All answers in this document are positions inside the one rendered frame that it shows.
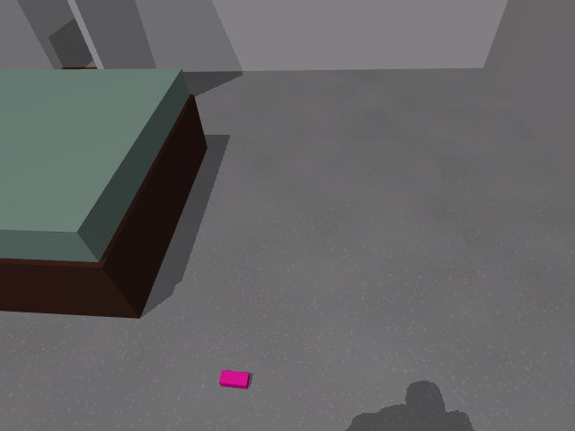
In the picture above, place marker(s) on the bed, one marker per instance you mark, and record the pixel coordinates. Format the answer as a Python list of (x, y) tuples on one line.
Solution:
[(96, 166)]

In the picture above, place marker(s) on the small box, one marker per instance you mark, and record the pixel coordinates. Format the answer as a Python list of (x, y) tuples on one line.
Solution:
[(234, 379)]

